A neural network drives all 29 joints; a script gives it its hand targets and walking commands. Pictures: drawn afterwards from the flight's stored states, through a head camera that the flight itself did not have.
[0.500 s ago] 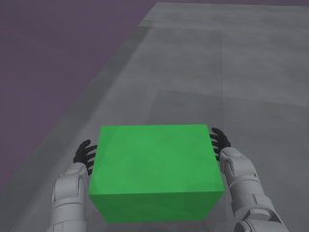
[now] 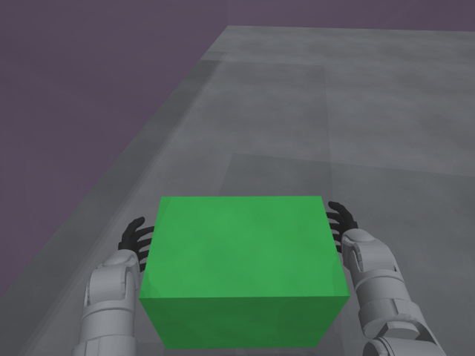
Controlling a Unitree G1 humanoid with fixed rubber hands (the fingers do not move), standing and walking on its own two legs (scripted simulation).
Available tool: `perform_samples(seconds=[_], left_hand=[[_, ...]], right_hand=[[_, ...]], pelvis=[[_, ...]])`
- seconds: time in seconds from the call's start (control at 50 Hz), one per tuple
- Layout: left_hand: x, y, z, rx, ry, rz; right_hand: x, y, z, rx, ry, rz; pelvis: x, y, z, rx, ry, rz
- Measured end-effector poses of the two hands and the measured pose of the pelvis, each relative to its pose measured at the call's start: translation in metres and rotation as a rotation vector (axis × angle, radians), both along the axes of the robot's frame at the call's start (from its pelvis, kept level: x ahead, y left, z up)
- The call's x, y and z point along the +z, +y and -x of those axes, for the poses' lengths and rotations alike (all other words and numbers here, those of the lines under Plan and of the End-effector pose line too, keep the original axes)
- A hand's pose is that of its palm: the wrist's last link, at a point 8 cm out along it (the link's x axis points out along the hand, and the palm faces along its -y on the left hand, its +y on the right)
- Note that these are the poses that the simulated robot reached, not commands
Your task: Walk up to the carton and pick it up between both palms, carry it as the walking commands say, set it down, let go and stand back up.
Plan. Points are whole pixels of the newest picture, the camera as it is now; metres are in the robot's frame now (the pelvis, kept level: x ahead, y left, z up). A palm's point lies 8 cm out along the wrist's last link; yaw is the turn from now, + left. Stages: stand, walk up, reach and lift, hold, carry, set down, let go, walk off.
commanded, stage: reach and lift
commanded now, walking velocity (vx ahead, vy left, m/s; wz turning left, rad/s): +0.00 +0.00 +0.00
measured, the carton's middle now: (241, 274) +0.31 +0.00 -0.03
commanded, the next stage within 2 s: hold in 1.04 s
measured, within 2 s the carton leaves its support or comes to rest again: neither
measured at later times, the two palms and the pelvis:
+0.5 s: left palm (129, 259) +0.30 +0.20 +0.05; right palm (350, 243) +0.32 -0.19 +0.05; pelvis +0.00 +0.01 +0.00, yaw +0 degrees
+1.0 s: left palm (129, 261) +0.29 +0.19 +0.05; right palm (354, 250) +0.30 -0.20 +0.05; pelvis +0.00 +0.01 +0.00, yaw +0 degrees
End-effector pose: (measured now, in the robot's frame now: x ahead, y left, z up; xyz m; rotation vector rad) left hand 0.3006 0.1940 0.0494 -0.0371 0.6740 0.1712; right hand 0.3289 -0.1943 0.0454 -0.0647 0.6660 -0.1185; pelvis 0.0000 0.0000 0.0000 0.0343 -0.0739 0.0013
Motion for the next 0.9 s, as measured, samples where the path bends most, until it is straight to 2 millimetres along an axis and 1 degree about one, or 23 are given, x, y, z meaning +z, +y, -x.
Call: perform_samples(seconds=[0.14, 0.36, 0.58, 0.9], left_hand=[[-0.001, -0.002, -0.001, -0.01, 0.006, -0.003], [0.0, 0.001, -0.001, -0.017, 0.002, 0.0], [0.0, 0.002, 0.001, -0.034, 0.0, 0.001], [0.002, -0.001, 0.004, -0.045, -0.005, -0.003]], right_hand=[[-0.001, -0.002, 0.002, -0.008, 0.009, 0.001], [0.001, 0.001, 0.005, -0.014, 0.01, 0.007], [0.002, 0.001, 0.014, -0.029, 0.012, 0.012], [0.002, -0.001, 0.021, -0.04, 0.011, 0.01]], pelvis=[[0.0, 0.001, 0.0, 0.0, 0.0, 0.001], [0.001, 0.005, 0.0, 0.0, -0.003, 0.007], [0.002, 0.01, 0.001, 0.0, -0.013, 0.014], [0.002, 0.01, 0.002, -0.001, -0.028, 0.014]])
